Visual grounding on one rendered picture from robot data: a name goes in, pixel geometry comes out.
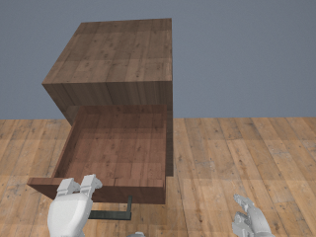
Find drawer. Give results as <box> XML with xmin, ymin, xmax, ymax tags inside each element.
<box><xmin>27</xmin><ymin>104</ymin><xmax>168</xmax><ymax>204</ymax></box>

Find robot left hand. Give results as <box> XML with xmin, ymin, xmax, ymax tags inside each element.
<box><xmin>47</xmin><ymin>174</ymin><xmax>103</xmax><ymax>237</ymax></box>

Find cabinet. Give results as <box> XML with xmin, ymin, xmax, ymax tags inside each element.
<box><xmin>41</xmin><ymin>18</ymin><xmax>174</xmax><ymax>177</ymax></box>

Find handle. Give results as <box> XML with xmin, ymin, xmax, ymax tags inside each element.
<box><xmin>88</xmin><ymin>196</ymin><xmax>132</xmax><ymax>221</ymax></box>

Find robot right hand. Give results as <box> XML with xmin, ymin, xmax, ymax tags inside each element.
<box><xmin>232</xmin><ymin>194</ymin><xmax>272</xmax><ymax>237</ymax></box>

